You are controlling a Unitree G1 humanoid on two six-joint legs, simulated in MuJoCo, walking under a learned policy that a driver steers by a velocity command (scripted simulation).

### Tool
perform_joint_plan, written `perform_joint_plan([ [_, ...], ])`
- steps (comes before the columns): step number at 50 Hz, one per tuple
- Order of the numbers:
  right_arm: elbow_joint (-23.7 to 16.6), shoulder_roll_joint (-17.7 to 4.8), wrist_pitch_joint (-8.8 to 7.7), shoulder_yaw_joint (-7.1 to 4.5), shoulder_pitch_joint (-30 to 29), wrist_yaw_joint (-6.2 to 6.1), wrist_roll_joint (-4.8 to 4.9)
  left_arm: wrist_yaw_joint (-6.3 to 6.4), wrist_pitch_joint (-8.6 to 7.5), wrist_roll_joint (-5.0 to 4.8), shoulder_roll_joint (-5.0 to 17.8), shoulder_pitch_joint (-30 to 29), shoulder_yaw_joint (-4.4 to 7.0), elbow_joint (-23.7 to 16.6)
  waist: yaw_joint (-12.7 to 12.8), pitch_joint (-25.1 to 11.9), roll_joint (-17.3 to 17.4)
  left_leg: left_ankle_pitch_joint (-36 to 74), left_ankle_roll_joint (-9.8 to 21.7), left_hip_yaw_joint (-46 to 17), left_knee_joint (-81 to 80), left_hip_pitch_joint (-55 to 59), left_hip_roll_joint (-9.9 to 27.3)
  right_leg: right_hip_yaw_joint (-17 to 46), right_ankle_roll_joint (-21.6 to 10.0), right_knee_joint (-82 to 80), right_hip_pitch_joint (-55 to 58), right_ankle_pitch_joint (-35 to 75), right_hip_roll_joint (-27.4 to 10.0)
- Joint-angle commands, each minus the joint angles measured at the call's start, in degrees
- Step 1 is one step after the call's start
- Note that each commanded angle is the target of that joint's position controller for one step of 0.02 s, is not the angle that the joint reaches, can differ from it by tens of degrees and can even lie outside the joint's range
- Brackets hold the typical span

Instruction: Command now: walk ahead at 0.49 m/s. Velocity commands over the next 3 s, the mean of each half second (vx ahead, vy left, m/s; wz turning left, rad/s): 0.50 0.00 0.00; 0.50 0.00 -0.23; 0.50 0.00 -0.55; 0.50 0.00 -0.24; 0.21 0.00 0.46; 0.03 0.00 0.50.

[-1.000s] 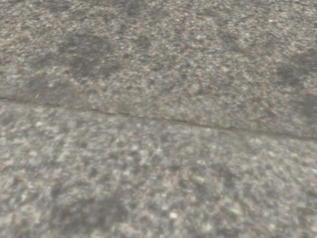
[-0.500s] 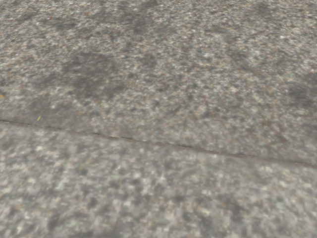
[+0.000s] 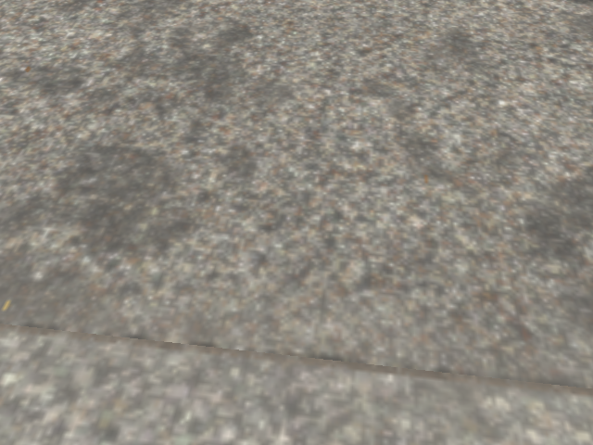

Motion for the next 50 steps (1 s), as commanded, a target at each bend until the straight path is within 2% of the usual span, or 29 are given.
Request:
perform_joint_plan([
  [1,-3.12,-7.52,-1.05,-1.18,-2.34,-1.12,0.06,0.39,0.18,0.73,2.64,2.01,0.78,-2.4,2.7,3.2,4.35,4.01,9.79,-11.75,-11.83,-6.33,15.91,0.06,1.55,-8.02,-1.04,9.27,-2.39],
  [5,-2.15,-9.13,-0.28,-1.45,2.33,-2.0,0.99,-0.36,-0.51,0.18,1.66,-7.37,0.38,-4.86,-0.7,3.13,4.33,4.85,7.27,-9.13,-10.87,-1.04,15.12,-2.12,2.0,-24.71,0.7,17.59,0.21],
  [8,-0.89,-9.68,0.34,-1.65,5.45,-2.06,1.48,-1.33,-0.67,-0.42,1.88,-12.39,0.13,-6.49,-2.63,4.19,4.87,3.29,6.96,-9.42,-9.01,4.21,16.85,-2.68,2.04,-30.58,0.91,16.09,1.39],
  [10,-0.26,-9.72,0.94,-1.81,6.51,-2.16,1.54,-2.12,-1.02,-0.57,2.49,-14.33,0.16,-7.71,-2.76,4.72,5.13,3.37,6.46,-10.23,-6.74,8.35,18.74,-2.43,0.93,-33.4,0.5,12.38,1.85],
  [12,-0.17,-10.4,1.55,-2.16,5.98,-2.29,1.57,-2.7,-1.53,-0.58,3.76,-12.97,0.56,-8.03,-1.24,3.89,5.91,6.39,5.55,-11.03,-3.58,10.87,20.09,-2.95,-0.68,-35.76,3.85,7.7,2.82],
  [13,-0.41,-10.8,1.87,-2.26,4.84,-2.31,1.53,-2.77,-1.77,-0.53,4.84,-9.8,1.12,-7.4,0.91,2.21,6.52,13.2,4.78,-10.44,0.08,10.96,19.68,-4.21,-1.66,-36.92,8.94,6.04,4.24],
  [14,-0.74,-10.09,2.19,-1.95,3.82,-2.29,1.26,-2.61,-1.91,-0.43,6.88,-2.39,2.36,-5.18,4.71,-2.04,6.04,22.62,3.46,-8.1,8.9,9.85,16.92,-5.72,-3.09,-38.17,18.71,5.63,6.21],
  [15,-1.97,-7.83,2.17,-0.96,3.28,-2.26,0.42,-2.16,-2.02,-0.06,11.07,9.36,3.93,-2.24,9.13,-10.43,2.87,20.47,1.43,-4.83,24.64,1.51,13.41,0.11,-6.36,-36.54,35.72,7.08,0.95],
  [16,-2.99,-1.11,0.9,1.1,9.23,-1.71,0.21,-2.04,-1.52,0.83,17.73,16.92,5.58,-0.73,8.12,-18.76,-11.6,-1.8,-3.23,-0.67,48.16,-22.98,3.58,25.15,-15.4,-40.01,59.09,0.93,-13.38],
  [17,-2.04,-3.37,-0.72,0.76,9.25,-1.41,1.19,-2.27,-1.47,0.71,13.08,17.76,4.28,-0.48,8.51,-22.41,-12.67,-24.02,-2.64,-9.62,57.52,-31.27,2.5,39.56,-17.4,-47.82,61.54,-3.77,-16.26],
  [18,-3.58,-8.89,-1.54,-0.7,3.85,-1.19,2.72,-2.26,-1.6,0.39,9.53,12.35,3.08,-1.4,7.42,-13.64,-8.57,-20.66,-1.33,-10.57,60.79,-36.1,6.19,31.4,-14.0,-48.21,54.39,-3.85,-14.36],
  [19,-4.61,-9.3,-1.65,-0.86,0.02,-1.41,2.79,-2.26,-1.46,0.31,7.42,6.58,2.31,-2.83,5.68,-8.8,-4.36,-14.94,-0.97,-8.87,58.95,-34.87,9.5,22.8,-12.02,-49.22,45.89,0.51,-12.02],
  [20,-4.88,-8.5,-1.27,-1.08,-1.94,-1.78,1.98,-2.55,-1.37,0.48,5.58,2.73,1.7,-3.42,4.05,-4.98,-1.17,-10.89,-1.29,-7.91,55.14,-32.58,11.43,17.08,-11.01,-51.47,38.26,4.51,-9.44],
  [22,-4.46,-6.26,0.42,-1.34,-0.31,-2.11,1.3,-3.04,-1.56,1.01,3.73,1.04,1.15,-2.85,1.13,-2.43,-2.62,-6.51,-1.87,-7.68,50.09,-26.33,13.4,10.37,-9.72,-55.16,30.24,8.31,-5.85],
  [24,-4.41,-4.82,1.45,-1.33,0.28,-2.27,1.11,-2.9,-1.89,0.97,4.96,3.19,1.52,-1.35,0.22,-1.22,-1.98,-4.04,-2.69,-6.9,47.69,-26.38,13.48,6.77,-10.6,-56.74,28.46,14.17,-5.02],
  [27,-6.73,-5.02,1.67,-1.68,-5.94,-2.43,0.6,-1.94,-1.62,0.97,6.47,6.29,1.92,0.25,1.19,0.73,-0.73,2.92,-3.92,-6.8,39.28,-31.99,13.75,4.23,-10.75,-57.81,30.57,18.72,-5.08],
  [31,-9.11,-3.75,1.22,-1.35,-14.29,-1.83,0.78,-0.98,-1.0,0.5,7.09,9.17,1.89,1.51,3.45,2.35,-1.28,12.64,-4.11,-5.21,25.21,-30.65,12.21,0.78,-9.06,-59.03,31.77,15.89,-3.56],
  [34,-11.0,-3.84,0.78,-1.19,-20.32,-1.31,1.04,-0.75,-0.55,-0.15,7.35,13.01,1.99,3.21,5.36,4.29,-0.88,13.27,-4.31,-4.72,18.47,-29.85,10.54,2.31,-9.13,-58.28,34.49,13.01,-4.19],
  [37,-12.71,-4.51,-0.17,-1.16,-23.68,-0.35,1.34,-0.23,0.28,-0.54,7.89,14.3,2.43,4.06,5.41,5.5,-1.33,10.35,-3.75,-5.79,13.84,-29.49,9.75,4.54,-8.93,-55.09,38.53,12.91,-6.23],
  [40,-12.21,-6.93,-1.1,-2.05,-19.87,0.02,1.35,0.15,1.02,-0.59,9.0,12.5,3.11,3.7,2.23,3.02,-2.93,5.09,-2.63,-5.04,11.15,-20.04,7.82,6.6,-7.51,-49.89,39.14,18.3,-6.97],
  [41,-10.73,-8.5,-1.3,-2.99,-14.43,-0.24,1.29,0.13,1.24,-0.45,8.86,11.2,3.05,3.23,-0.84,-0.07,-3.11,3.68,-1.68,-3.64,10.02,-11.85,6.25,5.59,-6.46,-44.0,38.03,25.74,-5.0],
  [42,-8.03,-11.51,-1.44,-4.41,-4.35,-0.75,1.03,-0.01,1.29,0.13,7.12,10.27,2.4,2.38,-5.1,-7.05,-2.11,4.71,0.3,-5.09,11.79,3.18,8.2,3.42,-4.66,-32.19,32.31,26.35,-1.39],
  [43,-6.8,-16.44,-1.19,-5.5,5.84,-1.41,0.28,-0.03,1.2,1.4,4.18,10.56,1.36,0.29,-7.63,-17.09,6.86,3.44,3.29,-18.42,12.48,20.71,20.48,-0.33,-2.41,-12.81,20.12,7.36,4.31],
  [44,-6.37,-17.97,-0.77,-5.59,6.27,-0.98,-0.39,-0.38,-0.01,-0.59,-2.53,18.47,-0.21,-0.16,-2.85,-23.35,24.05,-6.76,11.2,-43.93,3.7,34.48,30.89,1.23,-0.09,3.73,0.48,-22.78,11.42],
  [45,-7.59,-11.44,-0.86,-4.03,3.2,-1.04,0.01,-0.22,-0.54,-2.01,4.78,15.58,1.4,0.7,-3.94,-18.03,15.89,-11.71,8.95,-42.32,1.21,29.31,28.81,6.26,-0.45,10.4,-4.39,-21.29,7.62],
  [46,-8.26,-8.32,-0.93,-3.17,-0.8,-1.2,0.52,-0.1,-0.55,-2.34,7.23,10.66,2.24,-0.62,-3.52,-10.59,11.26,-9.85,6.11,-32.07,0.67,21.14,27.29,4.79,-1.01,10.5,-6.27,-15.48,5.03],
  [47,-8.53,-7.3,-0.97,-2.73,-4.68,-1.07,0.4,0.23,-0.23,-1.91,6.45,8.63,2.38,-0.86,-1.54,-6.81,6.21,-4.79,4.86,-25.55,-1.1,12.77,25.1,3.79,-0.75,8.6,-3.18,-10.29,2.3],
  [48,-8.28,-5.99,-0.95,-2.5,-6.98,-0.97,0.15,0.38,0.27,-1.21,5.69,7.62,2.83,-1.09,-0.15,-3.76,6.11,-1.75,4.2,-20.18,-3.22,6.85,22.88,3.6,-0.64,5.74,-0.99,-7.21,0.73],
  [50,-7.39,-5.2,-1.12,-2.48,-8.02,-1.1,-0.47,-0.04,1.74,-1.39,3.15,9.13,2.96,-1.42,1.97,-1.99,8.6,1.41,4.14,-13.35,-6.57,1.38,20.95,3.09,-0.64,3.55,3.15,-4.32,-1.01],
])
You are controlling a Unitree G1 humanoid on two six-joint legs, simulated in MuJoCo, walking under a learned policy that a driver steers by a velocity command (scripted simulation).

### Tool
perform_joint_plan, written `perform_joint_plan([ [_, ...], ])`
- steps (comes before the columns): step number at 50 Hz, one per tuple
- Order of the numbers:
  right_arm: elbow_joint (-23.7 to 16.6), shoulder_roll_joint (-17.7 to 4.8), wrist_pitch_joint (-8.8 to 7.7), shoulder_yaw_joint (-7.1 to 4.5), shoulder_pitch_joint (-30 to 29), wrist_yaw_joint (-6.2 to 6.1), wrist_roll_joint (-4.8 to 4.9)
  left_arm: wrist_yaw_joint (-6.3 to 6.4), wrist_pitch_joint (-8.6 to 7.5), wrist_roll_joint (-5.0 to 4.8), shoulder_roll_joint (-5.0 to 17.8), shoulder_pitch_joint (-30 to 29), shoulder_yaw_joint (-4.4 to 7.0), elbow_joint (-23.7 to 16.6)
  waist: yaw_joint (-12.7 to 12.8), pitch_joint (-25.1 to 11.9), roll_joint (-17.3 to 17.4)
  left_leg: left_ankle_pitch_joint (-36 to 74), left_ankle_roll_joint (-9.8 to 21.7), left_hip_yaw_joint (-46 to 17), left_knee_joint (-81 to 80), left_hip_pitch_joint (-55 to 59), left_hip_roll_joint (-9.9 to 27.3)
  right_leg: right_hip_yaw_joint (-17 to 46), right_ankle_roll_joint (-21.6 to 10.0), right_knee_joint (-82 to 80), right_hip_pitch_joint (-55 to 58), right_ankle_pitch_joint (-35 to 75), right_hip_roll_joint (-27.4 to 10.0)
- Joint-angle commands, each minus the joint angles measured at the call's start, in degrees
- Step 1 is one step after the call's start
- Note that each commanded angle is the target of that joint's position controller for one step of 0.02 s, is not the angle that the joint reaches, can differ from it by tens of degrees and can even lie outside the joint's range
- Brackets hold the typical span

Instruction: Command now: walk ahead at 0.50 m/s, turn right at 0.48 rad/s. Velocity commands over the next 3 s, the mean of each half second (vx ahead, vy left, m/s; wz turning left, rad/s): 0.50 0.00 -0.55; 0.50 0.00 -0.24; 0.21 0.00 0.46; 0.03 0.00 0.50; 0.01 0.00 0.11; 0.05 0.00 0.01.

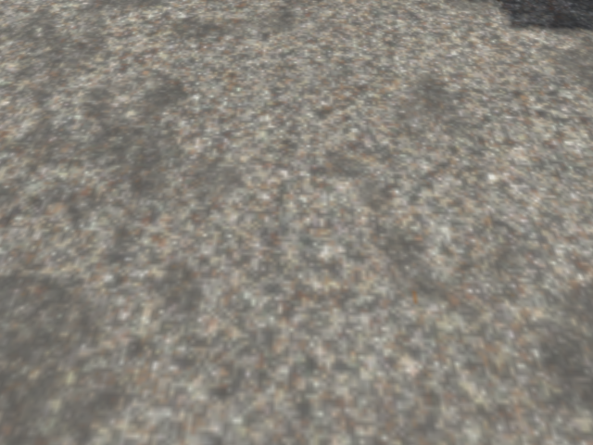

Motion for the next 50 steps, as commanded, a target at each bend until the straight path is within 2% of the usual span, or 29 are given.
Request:
perform_joint_plan([
  [1,-1.0,-5.06,-0.83,-1.28,1.19,-0.34,-0.33,-0.1,1.0,-0.12,1.31,2.47,1.11,-3.64,0.38,-2.02,8.07,5.55,7.94,-12.54,-16.24,8.18,15.57,2.69,-0.13,0.45,-8.75,5.13,-5.83],
  [4,0.07,-7.08,-0.92,-2.06,2.35,-1.12,-0.47,-0.11,1.96,0.47,1.49,-1.48,1.41,-6.05,0.4,0.08,5.65,10.41,8.77,-7.37,-17.76,8.78,16.08,3.5,0.59,-3.94,-13.64,10.76,-6.13],
  [8,0.59,-8.66,-0.18,-2.49,3.55,-1.97,-0.45,-1.3,1.53,0.69,1.18,-7.49,1.13,-8.43,-0.99,1.51,5.04,12.46,7.67,-0.69,-18.28,11.5,15.06,1.36,1.05,-16.19,-14.65,20.25,-5.37],
  [12,1.37,-10.33,0.87,-3.0,6.93,-2.4,0.34,-2.89,1.38,0.86,0.48,-15.79,0.35,-11.96,-4.07,4.01,4.19,12.61,7.09,3.14,-17.43,16.62,16.46,-3.08,0.27,-25.11,-15.19,21.33,-4.59],
  [14,1.82,-11.02,1.64,-3.3,8.19,-2.35,0.92,-3.58,1.5,0.71,0.77,-18.16,0.28,-13.74,-4.5,4.76,4.65,14.54,6.42,4.32,-15.55,20.4,17.54,-4.59,-0.67,-27.72,-15.53,18.03,-4.01],
  [15,1.88,-11.48,2.04,-3.48,8.25,-2.32,1.21,-3.89,1.58,0.66,1.16,-18.61,0.39,-14.5,-4.18,4.68,5.08,17.64,5.93,5.02,-13.94,21.92,17.98,-5.62,-1.37,-28.68,-14.72,15.54,-3.34],
  [17,1.37,-13.07,2.69,-3.93,6.85,-2.42,1.64,-4.23,1.84,0.71,2.89,-16.58,1.21,-15.25,-1.81,2.08,7.0,34.72,4.67,6.97,-7.33,23.29,18.03,-8.91,-3.41,-29.63,-8.25,9.93,-0.01],
  [18,1.08,-13.86,3.12,-4.16,6.06,-2.52,1.88,-4.21,1.99,0.63,4.38,-12.52,2.09,-14.67,0.82,-0.69,7.91,44.0,3.99,7.88,-0.6,23.17,17.58,-10.66,-4.73,-30.04,-2.22,7.58,2.5],
  [19,0.69,-14.06,3.58,-4.11,4.65,-2.58,2.21,-3.99,1.98,0.44,6.76,-4.21,3.59,-12.61,5.73,-4.86,7.06,47.67,2.55,9.47,10.66,20.39,15.64,-11.92,-6.66,-34.12,9.13,10.37,5.58],
  [20,-0.1,-12.83,3.41,-3.58,4.98,-2.69,1.51,-2.9,2.31,0.46,11.51,5.93,5.91,-9.83,9.93,-10.14,2.97,35.62,-0.24,9.59,27.12,8.12,13.26,-5.5,-9.37,-36.29,26.95,12.05,4.09],
  [21,-3.29,-3.69,2.09,-0.97,8.67,-2.04,-1.03,-2.12,2.15,0.06,18.48,5.72,6.93,-9.58,3.59,-12.22,-13.19,-17.58,-3.7,6.89,47.87,-17.96,2.75,24.61,-17.84,-40.78,43.85,7.16,-10.9],
  [22,-4.83,-6.05,-0.75,-0.79,5.86,-1.22,1.16,-2.57,0.97,1.06,16.07,7.41,5.69,-11.85,5.43,-22.27,-9.06,-25.57,-3.25,-8.43,56.8,-25.73,-1.39,45.98,-23.38,-50.9,49.47,0.0,-17.42],
  [23,-6.55,-9.09,-2.12,-1.62,-0.46,-0.74,3.4,-2.91,0.11,1.58,11.81,6.03,4.49,-11.28,6.75,-15.45,-4.54,-20.12,-1.62,-10.39,56.7,-31.62,1.47,38.54,-19.74,-52.1,46.78,4.4,-15.87],
  [24,-6.56,-8.69,-2.76,-1.35,-1.21,-0.85,2.98,-2.84,-0.34,1.14,9.57,2.79,3.83,-11.66,4.66,-10.69,-1.72,-14.84,-0.34,-10.27,52.03,-30.47,4.12,30.06,-17.36,-51.28,39.07,9.06,-13.36],
  [25,-5.54,-8.9,-2.68,-1.7,-0.7,-1.31,1.53,-2.8,-0.41,1.06,7.58,-2.13,3.16,-12.74,1.93,-7.68,1.62,-11.43,-0.46,-10.38,46.96,-25.88,6.28,23.96,-15.3,-51.4,30.43,14.33,-10.87],
  [26,-5.16,-9.76,-1.92,-2.32,0.49,-1.39,0.93,-2.63,-0.48,1.48,5.85,-5.01,2.46,-13.8,-0.16,-6.39,1.14,-9.48,-0.7,-10.75,43.29,-21.35,7.63,20.08,-14.27,-52.45,24.41,19.11,-9.09],
  [27,-5.29,-9.77,-0.98,-2.56,1.12,-1.24,0.75,-2.43,-0.53,1.73,5.7,-5.79,2.26,-14.28,-1.25,-5.89,0.79,-8.38,-1.2,-10.71,41.07,-18.67,7.84,18.87,-14.14,-53.74,21.03,20.85,-8.29],
  [28,-5.65,-8.93,-0.26,-2.54,1.13,-1.25,0.35,-2.18,-0.73,1.52,6.39,-5.4,2.39,-14.26,-1.63,-5.44,1.15,-7.58,-2.07,-10.12,38.65,-17.78,7.59,17.73,-14.43,-54.44,19.0,23.34,-7.82],
  [31,-7.69,-6.92,0.75,-2.02,-3.91,-1.62,-0.55,-0.91,-0.9,1.11,8.74,-2.28,2.95,-13.54,-0.7,-2.84,1.18,-0.16,-4.49,-8.88,28.64,-19.3,6.01,13.72,-14.02,-55.68,15.62,26.06,-5.86],
  [35,-9.6,-5.26,0.4,-1.17,-10.84,-0.92,0.01,-0.1,-0.44,0.98,8.16,0.56,2.7,-12.64,2.1,-1.23,-2.16,13.87,-4.62,-8.22,11.79,-16.55,3.02,10.23,-10.52,-55.32,14.59,19.38,-2.79],
  [38,-10.32,-5.12,-0.08,-0.63,-13.94,0.08,0.64,-0.3,-0.81,1.14,7.54,3.34,2.36,-10.66,4.51,0.14,-3.28,19.19,-3.36,-7.23,7.15,-14.7,3.0,9.97,-9.68,-55.23,16.8,16.94,-4.63],
  [42,-12.51,-6.65,-0.69,-0.54,-17.39,1.31,1.01,-0.1,-0.33,1.49,8.38,6.35,2.42,-8.53,5.81,2.0,-3.07,10.38,0.35,-6.51,4.41,-22.38,2.97,11.56,-9.33,-51.38,29.46,24.82,-9.68],
  [44,-12.27,-7.35,-0.83,-0.73,-14.79,1.92,1.22,0.18,0.2,1.59,9.17,5.28,2.55,-8.31,4.15,0.99,-3.8,5.5,2.42,-5.09,3.45,-19.33,1.72,9.83,-7.9,-48.41,32.24,35.17,-10.18],
  [45,-11.42,-8.33,-0.8,-1.22,-11.21,1.97,1.22,0.28,0.4,1.68,9.78,4.0,2.61,-8.57,2.16,-1.5,-4.42,3.98,3.62,-3.41,3.34,-13.48,-0.23,8.04,-7.09,-44.86,32.18,46.04,-9.33],
  [46,-9.47,-9.86,-0.72,-2.14,-4.34,1.84,1.09,0.34,0.64,1.77,9.76,2.57,2.41,-8.88,-1.57,-5.96,-3.71,5.9,5.3,-1.85,2.16,-3.63,-2.37,5.23,-5.92,-37.35,30.99,55.75,-7.02],
  [47,-7.45,-12.07,-0.51,-2.97,5.01,1.63,0.71,0.47,0.6,2.2,9.07,1.19,1.85,-9.78,-5.92,-12.22,-1.56,9.44,8.3,-7.36,3.66,11.0,1.6,2.98,-4.1,-25.38,23.75,52.55,-4.8],
  [48,-7.03,-17.13,-0.21,-4.21,12.07,1.45,0.18,0.21,-0.33,2.92,5.36,6.13,0.68,-11.13,-5.02,-20.23,10.54,8.31,16.55,-29.77,3.38,32.13,14.03,-0.58,0.33,-3.97,3.93,28.38,2.85],
  [49,-5.51,-14.7,0.38,-3.73,13.96,1.74,1.78,-0.32,-1.56,2.53,4.16,7.2,-0.09,-10.86,-4.82,-22.08,18.79,-2.7,21.09,-49.62,-6.26,40.36,19.67,2.01,2.42,7.37,-11.11,-9.98,8.29],
  [50,-6.36,-11.84,0.74,-2.86,10.81,1.49,2.37,-0.93,-2.73,1.0,8.0,2.2,0.52,-12.32,-5.63,-14.1,12.84,-11.87,18.01,-46.97,-8.4,35.79,18.4,5.4,1.48,10.5,-18.11,-8.32,4.36],
])
Over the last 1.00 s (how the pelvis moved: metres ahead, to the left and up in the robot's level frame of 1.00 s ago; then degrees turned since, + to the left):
0.55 -0.02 -0.01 -8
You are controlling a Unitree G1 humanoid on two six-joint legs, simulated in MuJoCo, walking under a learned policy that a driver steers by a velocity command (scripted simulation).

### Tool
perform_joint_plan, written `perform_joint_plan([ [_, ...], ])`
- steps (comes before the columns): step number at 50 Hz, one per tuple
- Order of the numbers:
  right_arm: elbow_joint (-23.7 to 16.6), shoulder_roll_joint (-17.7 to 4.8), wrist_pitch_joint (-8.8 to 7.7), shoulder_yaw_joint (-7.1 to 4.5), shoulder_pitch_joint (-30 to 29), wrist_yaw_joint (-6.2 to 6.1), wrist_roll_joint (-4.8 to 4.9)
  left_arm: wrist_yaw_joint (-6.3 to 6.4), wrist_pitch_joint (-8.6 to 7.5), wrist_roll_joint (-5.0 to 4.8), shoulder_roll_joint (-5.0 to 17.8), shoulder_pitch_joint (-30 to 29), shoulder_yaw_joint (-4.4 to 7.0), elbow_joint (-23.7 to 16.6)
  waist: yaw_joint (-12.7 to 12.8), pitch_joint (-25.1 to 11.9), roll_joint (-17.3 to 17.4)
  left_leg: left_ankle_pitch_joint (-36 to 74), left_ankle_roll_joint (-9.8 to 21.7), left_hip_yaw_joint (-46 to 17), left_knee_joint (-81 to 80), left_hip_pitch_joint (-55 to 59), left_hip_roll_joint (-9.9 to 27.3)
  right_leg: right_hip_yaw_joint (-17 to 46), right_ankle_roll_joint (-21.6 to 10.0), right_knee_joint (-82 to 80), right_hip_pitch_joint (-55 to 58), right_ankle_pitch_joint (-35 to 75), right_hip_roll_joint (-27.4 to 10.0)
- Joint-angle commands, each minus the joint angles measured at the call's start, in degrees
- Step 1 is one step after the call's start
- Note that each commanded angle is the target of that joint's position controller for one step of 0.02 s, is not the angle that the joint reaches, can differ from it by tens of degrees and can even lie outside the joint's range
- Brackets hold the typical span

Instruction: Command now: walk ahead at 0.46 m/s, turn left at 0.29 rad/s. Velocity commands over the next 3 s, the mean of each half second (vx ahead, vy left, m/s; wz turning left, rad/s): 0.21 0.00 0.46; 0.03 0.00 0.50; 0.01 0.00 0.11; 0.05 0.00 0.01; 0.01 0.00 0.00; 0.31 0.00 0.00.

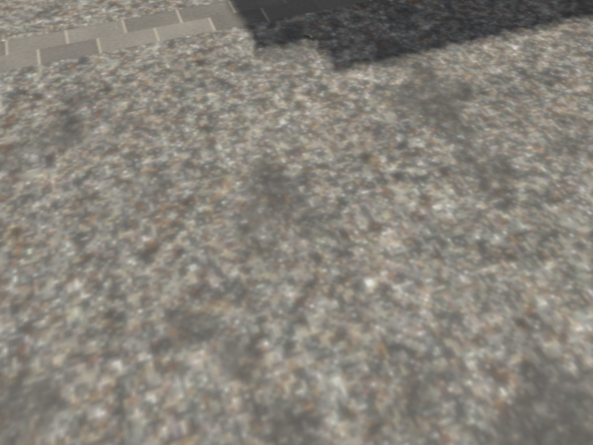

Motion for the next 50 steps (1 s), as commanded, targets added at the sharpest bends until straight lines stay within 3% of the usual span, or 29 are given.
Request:
perform_joint_plan([
  [1,-1.48,-8.16,0.95,-2.38,10.94,-0.7,0.18,-0.88,-3.72,-1.52,7.79,-4.8,0.72,-7.76,-6.53,-7.15,5.86,-6.48,13.05,-35.69,-15.44,35.4,19.99,2.57,0.56,22.37,-35.0,2.04,-4.02],
  [2,-2.3,-7.24,1.16,-1.93,7.97,-0.75,-0.52,-0.69,-3.95,-0.41,7.35,-7.26,0.82,-8.3,-4.5,-2.31,1.01,6.52,11.97,-29.57,-15.8,26.47,17.73,1.24,1.04,18.09,-32.83,4.26,-5.55],
  [3,-3.12,-6.72,1.09,-1.62,6.63,-1.0,-0.87,-0.27,-3.64,0.96,7.75,-6.96,1.33,-8.61,-2.66,-2.5,0.25,19.31,11.34,-25.38,-15.47,21.96,16.2,0.95,1.79,14.41,-28.8,5.42,-6.98],
  [4,-3.47,-7.01,1.24,-1.64,6.29,-1.18,-1.05,0.02,-3.11,1.42,7.01,-6.03,1.36,-9.03,-1.3,-3.04,1.44,28.65,11.31,-22.77,-15.17,19.21,14.7,0.55,2.75,12.2,-25.95,5.2,-7.11],
  [7,-3.3,-9.41,1.66,-2.5,7.29,-2.0,-0.79,1.05,-1.37,1.25,4.42,-4.83,0.8,-9.5,-0.01,-5.12,3.82,42.67,11.23,-16.86,-14.17,15.25,12.31,-1.32,5.19,3.9,-23.52,7.93,-5.61],
  [9,-3.03,-10.67,2.67,-3.05,8.37,-2.84,0.06,1.51,-0.63,1.27,3.85,-7.32,0.54,-10.15,-0.63,-6.65,4.41,41.72,9.34,-15.01,-13.01,13.78,10.38,-1.83,6.02,-2.6,-21.73,14.02,-4.01],
  [12,-2.67,-10.12,4.75,-3.1,10.31,-4.16,1.01,1.14,-0.17,0.72,3.21,-12.81,0.24,-11.38,-2.6,-7.71,5.96,33.82,5.63,-15.66,-11.22,13.54,8.33,-1.26,6.24,-11.69,-19.17,22.46,-1.82],
  [16,-3.2,-9.78,6.71,-3.28,11.73,-5.28,0.68,0.07,-0.62,0.34,4.24,-18.41,0.41,-12.98,-4.2,-6.56,7.12,23.73,4.64,-22.31,-7.81,17.87,9.24,1.07,5.93,-20.2,-19.57,21.92,-0.35],
  [19,-5.31,-9.2,7.11,-3.27,8.87,-5.48,0.51,-0.3,-1.79,0.41,5.97,-15.64,1.24,-12.37,-1.82,-5.93,8.67,18.76,3.52,-27.39,-3.08,19.56,8.5,1.84,3.92,-28.77,-14.44,21.69,-0.54],
  [20,-6.33,-8.34,7.04,-2.96,7.5,-5.4,0.46,-0.13,-2.28,0.66,6.62,-13.22,1.53,-11.87,-0.22,-6.92,8.06,15.61,1.94,-26.81,0.49,17.44,6.33,1.87,2.33,-33.88,-7.57,29.49,-2.7],
  [21,-7.89,-5.51,6.65,-1.99,7.99,-5.2,-0.51,0.57,-2.29,1.74,10.15,-9.99,2.3,-11.97,-0.07,-12.18,1.84,4.85,-0.65,-22.62,11.13,10.57,2.75,9.14,-2.04,-31.57,5.28,45.09,-13.03],
  [22,-7.61,-2.71,6.23,-1.23,17.3,-5.03,-0.34,1.0,-1.21,3.13,11.86,-9.27,2.43,-12.1,-4.23,-16.86,-13.34,-31.86,-4.52,-15.08,24.43,-3.32,-6.04,24.64,-13.76,-28.63,19.17,66.46,-26.98],
  [23,-6.45,-8.41,6.36,-2.03,20.45,-4.51,-0.38,0.83,-0.18,1.4,8.77,-7.53,2.2,-11.42,-3.78,-19.34,-13.47,-34.88,-6.65,-12.11,34.09,-7.4,-1.43,31.34,-17.26,-29.46,18.02,58.39,-31.69],
  [24,-5.86,-11.95,7.16,-3.36,16.56,-4.55,0.18,0.94,0.26,0.85,5.83,-9.19,1.38,-12.43,-2.16,-14.2,-7.35,-30.11,-8.49,-11.26,39.11,-9.05,0.39,24.54,-15.08,-29.79,13.73,51.52,-26.95],
  [25,-6.01,-11.92,8.24,-3.7,13.73,-4.86,0.36,0.96,0.92,0.99,4.93,-11.17,0.97,-12.65,-2.2,-11.03,-4.14,-25.85,-9.66,-9.79,40.9,-9.75,1.55,18.09,-12.34,-30.55,9.42,45.36,-22.91],
  [27,-7.01,-9.85,9.84,-3.47,12.09,-4.96,0.46,1.07,1.94,1.21,5.71,-14.54,0.83,-12.82,-3.14,-6.47,-4.87,-20.51,-10.55,-7.84,40.42,-7.67,3.09,11.07,-10.71,-33.79,0.42,36.96,-18.72],
  [29,-7.87,-6.72,10.07,-2.67,12.0,-4.77,0.57,1.21,2.4,1.7,6.44,-15.02,1.2,-12.32,-3.24,-5.36,-7.28,-17.68,-10.62,-4.7,35.39,-4.86,3.13,5.4,-10.57,-36.03,-2.8,34.55,-15.96],
  [33,-10.08,-5.63,9.71,-2.01,8.69,-4.19,0.02,1.55,2.86,1.24,7.88,-14.84,1.93,-11.58,-1.81,-8.1,-8.27,-15.06,-9.94,-3.2,24.85,-1.19,5.75,2.13,-12.21,-36.51,-0.83,34.34,-18.53],
  [36,-11.02,-6.44,9.68,-2.09,7.67,-3.31,0.02,1.28,3.25,0.75,9.5,-14.94,2.52,-11.01,-1.3,-8.48,-9.02,-13.27,-8.34,-1.38,17.76,3.41,6.15,0.35,-11.85,-36.68,-1.41,30.41,-19.81],
  [38,-11.47,-7.15,9.8,-2.42,7.83,-2.77,0.03,1.04,3.38,0.18,10.19,-14.58,2.76,-10.43,-1.47,-8.02,-9.38,-12.49,-6.81,-0.26,12.72,5.64,5.81,-0.23,-10.92,-35.71,-1.14,27.89,-20.66],
  [40,-10.64,-7.0,9.79,-2.82,10.76,-2.3,-0.13,1.02,3.59,-0.89,10.3,-15.3,2.85,-9.9,-3.63,-7.86,-8.57,-6.53,-4.22,1.91,2.36,11.47,4.19,-2.46,-7.98,-32.09,-2.73,24.47,-19.98],
  [41,-9.78,-7.47,9.76,-3.18,12.78,-2.39,-0.47,1.0,3.74,-1.25,8.94,-13.36,2.54,-8.82,-3.97,-7.42,-6.76,-3.97,-2.38,1.26,-2.89,16.47,2.95,-4.26,-5.03,-28.28,-6.18,20.55,-18.09],
  [42,-10.02,-10.76,9.62,-4.05,13.89,-2.91,-0.74,0.59,3.91,-0.55,6.03,-10.69,1.83,-7.95,-3.04,-5.57,3.59,4.39,1.12,-10.08,-10.01,22.05,9.88,-9.88,0.62,-17.43,-14.83,10.82,-13.39],
  [43,-12.13,-16.99,9.59,-4.94,12.05,-3.58,-1.23,0.32,3.66,1.69,3.95,-11.87,0.96,-10.95,-1.7,-3.34,20.44,17.25,10.69,-29.51,-12.6,23.85,24.81,-13.01,5.72,-3.75,-30.1,-10.46,-4.41],
  [44,-12.45,-15.0,8.3,-4.33,13.54,-3.32,-3.37,0.92,3.4,1.19,7.23,-17.46,2.05,-11.72,-6.47,-5.49,14.33,14.52,14.72,-30.39,-14.38,18.26,26.24,-4.22,5.3,6.94,-29.25,-11.61,-4.7],
  [45,-12.04,-13.21,7.22,-3.57,10.86,-3.21,-3.66,1.12,3.69,-0.03,7.97,-16.84,2.47,-11.11,-4.33,-4.43,11.3,11.09,12.15,-25.11,-14.28,16.32,22.95,-2.58,4.4,10.32,-28.57,-6.85,-5.64],
  [47,-12.29,-9.28,6.39,-2.36,4.65,-3.39,-1.51,1.7,4.58,0.43,7.8,-12.96,2.84,-8.05,-1.51,-4.13,9.0,9.11,6.88,-18.29,-13.23,16.07,17.62,-2.2,4.81,10.5,-27.39,1.21,-6.46],
  [48,-12.24,-7.99,6.29,-1.66,3.64,-3.66,-1.27,1.7,4.77,0.65,7.5,-11.8,2.85,-7.44,-0.73,-4.54,9.28,12.91,6.57,-16.12,-12.98,14.8,16.33,-2.59,5.44,11.86,-24.78,3.92,-6.14],
  [50,-11.89,-6.01,6.15,-0.78,3.69,-3.92,-1.78,1.42,4.67,0.13,6.46,-10.72,2.55,-6.91,-0.32,-5.74,8.51,16.0,6.82,-13.79,-12.61,15.41,15.04,-2.7,6.27,10.53,-21.76,7.05,-5.93],
])
Over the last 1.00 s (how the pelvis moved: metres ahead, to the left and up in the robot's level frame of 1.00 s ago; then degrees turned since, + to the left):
0.54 -0.14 -0.02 -22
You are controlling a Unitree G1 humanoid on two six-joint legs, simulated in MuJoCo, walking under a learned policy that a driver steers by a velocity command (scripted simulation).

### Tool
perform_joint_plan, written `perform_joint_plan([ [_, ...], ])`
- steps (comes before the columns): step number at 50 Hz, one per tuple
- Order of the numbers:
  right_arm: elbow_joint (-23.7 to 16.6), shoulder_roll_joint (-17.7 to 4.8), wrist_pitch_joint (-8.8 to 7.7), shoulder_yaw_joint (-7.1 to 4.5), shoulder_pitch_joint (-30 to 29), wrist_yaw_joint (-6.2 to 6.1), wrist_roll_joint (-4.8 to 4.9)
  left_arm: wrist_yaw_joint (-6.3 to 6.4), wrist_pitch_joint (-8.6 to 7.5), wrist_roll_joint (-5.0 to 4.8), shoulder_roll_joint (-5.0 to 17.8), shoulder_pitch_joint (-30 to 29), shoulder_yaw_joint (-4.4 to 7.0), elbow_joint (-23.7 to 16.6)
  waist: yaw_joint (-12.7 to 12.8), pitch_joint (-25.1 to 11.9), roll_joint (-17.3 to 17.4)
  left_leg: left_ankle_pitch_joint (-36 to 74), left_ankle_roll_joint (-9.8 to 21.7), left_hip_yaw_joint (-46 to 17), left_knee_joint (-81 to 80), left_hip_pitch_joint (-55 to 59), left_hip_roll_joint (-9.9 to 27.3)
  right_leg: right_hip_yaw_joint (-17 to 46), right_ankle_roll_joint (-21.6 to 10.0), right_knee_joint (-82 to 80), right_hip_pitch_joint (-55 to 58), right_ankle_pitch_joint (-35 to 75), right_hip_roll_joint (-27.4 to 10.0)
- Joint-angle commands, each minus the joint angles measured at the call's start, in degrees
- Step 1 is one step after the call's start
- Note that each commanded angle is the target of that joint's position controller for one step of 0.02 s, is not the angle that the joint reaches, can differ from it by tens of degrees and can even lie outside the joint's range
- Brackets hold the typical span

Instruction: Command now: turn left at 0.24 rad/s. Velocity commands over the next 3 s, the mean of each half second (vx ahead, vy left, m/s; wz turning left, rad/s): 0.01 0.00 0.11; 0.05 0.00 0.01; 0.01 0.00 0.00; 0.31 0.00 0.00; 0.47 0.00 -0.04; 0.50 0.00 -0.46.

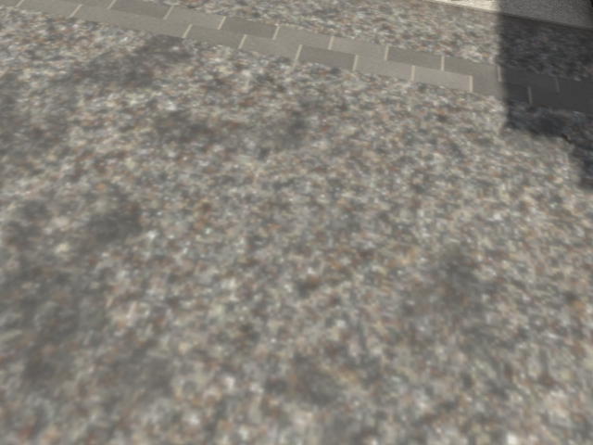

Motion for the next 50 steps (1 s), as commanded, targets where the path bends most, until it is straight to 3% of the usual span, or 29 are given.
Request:
perform_joint_plan([
  [1,-3.98,-5.97,-1.48,-1.12,-4.09,-0.64,-0.11,-0.01,-0.65,-0.43,3.07,0.0,0.63,-2.98,1.3,-6.2,10.17,22.01,9.05,-10.02,-9.42,6.44,11.82,2.36,1.04,-0.98,0.47,4.21,-1.4],
  [4,-2.9,-6.84,-1.17,-1.41,-2.77,-0.82,0.03,-0.52,-0.81,-0.34,1.29,-2.56,-0.55,-3.59,-0.62,-5.68,10.85,19.76,9.42,-10.84,-8.64,8.46,12.0,2.25,1.14,-13.65,4.57,3.23,-1.93],
  [7,-1.79,-7.57,-0.8,-1.58,-2.23,-0.32,0.03,-0.88,-0.88,-0.69,2.2,-2.43,-0.63,-3.44,-1.67,-4.6,11.04,17.48,10.88,-13.32,-8.26,6.93,12.84,1.2,0.78,-21.27,9.78,-0.19,-1.26],
  [9,-1.02,-6.57,-0.79,-1.11,-3.41,-0.04,0.56,-0.97,-1.17,-0.74,1.81,-0.81,-0.81,-2.57,-0.46,-4.02,10.17,17.21,10.23,-14.08,-7.17,6.04,12.09,0.78,0.12,-29.87,13.91,3.98,-0.8],
  [10,-0.41,-5.84,-0.86,-0.81,-3.76,0.04,0.97,-1.12,-1.5,-0.34,1.21,0.75,-1.1,-1.83,0.97,-3.91,9.08,17.1,8.71,-13.46,-6.39,4.81,11.01,0.64,-0.58,-37.94,18.28,12.04,-0.7],
  [11,0.24,-5.06,-1.3,-0.55,-2.41,0.09,0.85,-1.16,-1.81,0.46,2.17,1.57,-1.15,-1.49,0.94,-4.94,7.27,15.0,6.31,-13.07,-6.05,3.27,9.6,2.74,-1.48,-40.64,23.31,19.97,-2.14],
  [12,0.47,-4.3,-1.96,-0.27,-0.75,0.33,-0.26,-0.91,-1.95,0.96,5.17,2.57,-0.71,-1.57,-0.62,-6.81,2.75,10.18,3.72,-10.75,-4.01,0.92,6.69,6.24,-2.89,-38.3,28.17,31.4,-6.25],
  [13,0.62,-4.64,-2.52,-0.61,1.14,0.77,-0.46,-0.98,-1.92,0.2,7.42,1.46,0.07,-0.51,-3.11,-6.77,-3.64,6.1,1.71,-6.54,-4.62,0.7,2.84,5.12,-5.04,-34.79,26.57,27.95,-6.03],
  [14,1.02,-5.29,-2.51,-0.56,-1.82,0.73,-0.68,-1.39,-2.05,-0.19,4.09,0.55,-0.5,-0.77,-0.68,-6.18,-2.94,4.34,0.13,-4.75,-3.59,3.03,1.64,4.77,-5.56,-35.66,22.74,20.34,-4.66],
  [15,0.73,-5.45,-2.23,-0.77,-4.18,0.58,-0.37,-1.52,-2.26,0.2,2.43,0.09,-1.04,-0.63,0.01,-4.97,-2.09,4.02,-0.12,-4.36,-2.69,3.38,1.52,4.68,-4.97,-36.54,20.75,16.96,-4.18],
  [18,0.82,-4.04,-0.92,-0.72,-4.4,0.09,-0.23,-1.42,-3.09,0.49,1.75,-0.13,-1.58,0.03,-0.06,-3.12,-1.41,5.83,0.53,-4.81,-2.51,3.24,1.92,3.97,-3.77,-36.76,18.83,14.93,-3.36],
  [23,2.38,-3.41,-0.92,-0.95,-3.21,-0.23,-0.05,-0.9,-3.2,0.32,1.78,0.54,-2.01,1.27,0.21,-2.19,1.23,6.06,0.22,-4.8,-2.59,3.08,1.95,3.78,-3.79,-36.35,18.46,13.32,-2.86],
  [25,3.5,-3.83,-0.74,-1.3,-1.65,-0.54,0.31,-0.65,-2.94,-0.05,2.38,1.98,-1.87,2.26,0.34,-2.28,1.77,-8.44,0.73,-3.32,-1.93,1.95,0.2,3.08,-4.91,-36.3,17.64,-0.67,-1.58],
  [26,3.63,-4.28,-0.77,-1.57,-1.09,-0.66,0.61,-0.54,-2.89,-0.42,2.92,2.43,-1.7,2.36,0.35,-0.22,1.64,-17.43,1.33,-3.07,-1.43,-0.59,-0.34,3.75,-6.14,-36.54,15.67,-9.19,-1.55],
  [27,3.3,-3.65,-1.1,-1.35,-1.79,-0.85,0.72,-0.32,-3.05,-0.48,2.41,1.26,-1.99,1.85,0.3,3.16,1.42,-18.23,1.62,-3.23,-1.34,-3.3,-0.22,4.92,-6.99,-37.3,13.59,-10.63,-2.16],
  [29,3.15,-2.28,-2.21,-0.92,-1.67,-1.03,0.42,-0.06,-3.83,-0.06,1.41,0.08,-2.47,1.46,-0.03,3.89,0.65,-8.87,1.24,-2.69,0.0,-3.13,-0.25,5.87,-7.33,-36.73,13.09,-2.18,-2.83],
  [31,3.52,-2.68,-2.88,-1.08,-0.82,-0.85,-0.04,-0.23,-4.45,0.28,0.85,0.99,-2.66,1.97,0.19,-0.09,2.57,4.91,0.58,-3.33,1.21,0.6,0.61,3.93,-5.88,-33.56,15.1,9.24,-1.63],
  [33,3.93,-2.75,-2.94,-1.02,-0.36,-0.65,0.3,-0.47,-4.51,-0.01,0.5,2.36,-2.77,3.03,0.68,-3.41,4.16,12.81,0.63,-4.32,1.62,3.0,1.51,2.31,-4.39,-31.28,18.06,16.61,-0.59],
  [35,4.45,-2.82,-2.79,-0.94,0.2,-0.57,0.61,-0.57,-4.12,-0.28,0.65,2.7,-2.8,4.0,0.61,-4.23,3.37,16.71,0.74,-4.48,1.97,4.11,1.85,2.44,-4.08,-31.11,19.61,20.31,-0.66],
  [41,6.53,-2.89,-2.05,-0.92,0.84,-0.86,0.7,-0.46,-2.77,-0.41,0.6,2.67,-2.78,6.97,0.54,-3.27,2.98,19.42,0.44,-4.34,0.81,5.88,2.16,2.63,-3.68,-32.72,21.1,21.87,-0.76],
  [50,10.53,-2.49,-1.73,-1.09,-0.31,-1.29,0.73,0.14,-2.03,-0.33,0.53,1.81,-2.54,11.58,0.65,-1.63,2.73,17.48,0.03,-3.71,-1.79,6.97,2.06,2.39,-3.12,-35.53,21.95,19.82,-0.6],
])
Over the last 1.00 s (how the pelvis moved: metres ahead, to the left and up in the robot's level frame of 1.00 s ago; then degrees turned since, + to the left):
0.19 0.04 0.02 33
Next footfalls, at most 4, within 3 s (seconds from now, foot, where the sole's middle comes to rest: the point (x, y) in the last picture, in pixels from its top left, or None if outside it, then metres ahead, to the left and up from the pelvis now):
0.22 right None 0.04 -0.15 -0.78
2.18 left None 0.42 0.09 -0.78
2.74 right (349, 343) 0.72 -0.16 -0.78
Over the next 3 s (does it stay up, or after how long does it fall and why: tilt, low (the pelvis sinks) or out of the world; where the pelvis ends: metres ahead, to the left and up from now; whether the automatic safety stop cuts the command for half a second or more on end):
stays up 0.70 -0.09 0.01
